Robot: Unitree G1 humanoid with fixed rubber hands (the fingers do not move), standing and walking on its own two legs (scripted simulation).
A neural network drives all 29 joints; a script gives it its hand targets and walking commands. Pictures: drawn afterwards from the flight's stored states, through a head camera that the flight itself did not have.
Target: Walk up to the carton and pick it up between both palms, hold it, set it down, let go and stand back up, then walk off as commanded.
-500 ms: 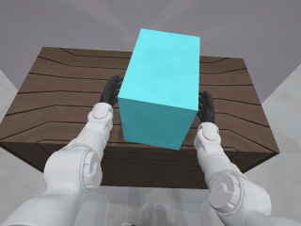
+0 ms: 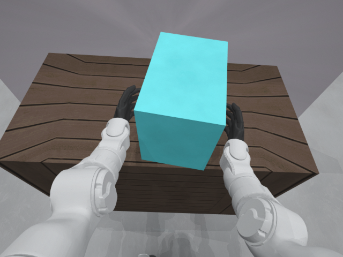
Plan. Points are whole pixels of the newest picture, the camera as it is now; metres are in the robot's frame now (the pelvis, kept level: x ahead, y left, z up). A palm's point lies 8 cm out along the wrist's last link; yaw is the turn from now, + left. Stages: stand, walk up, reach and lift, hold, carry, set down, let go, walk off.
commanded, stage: reach and lift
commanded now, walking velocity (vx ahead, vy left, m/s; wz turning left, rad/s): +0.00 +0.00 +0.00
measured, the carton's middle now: (182, 103) +0.51 -0.02 +0.01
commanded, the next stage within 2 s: none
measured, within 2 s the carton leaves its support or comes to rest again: leaves its support in 0.66 s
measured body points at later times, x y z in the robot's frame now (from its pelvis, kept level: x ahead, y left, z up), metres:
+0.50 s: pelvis +0.00 +0.00 +0.00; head +0.08 +0.03 +0.44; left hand +0.45 +0.14 +0.04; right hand +0.41 -0.14 +0.03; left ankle +0.03 +0.07 -0.72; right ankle -0.04 -0.15 -0.72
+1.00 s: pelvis -0.01 +0.00 +0.00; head +0.04 +0.04 +0.45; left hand +0.44 +0.14 +0.06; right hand +0.40 -0.14 +0.05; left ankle +0.03 +0.07 -0.72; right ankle -0.04 -0.15 -0.72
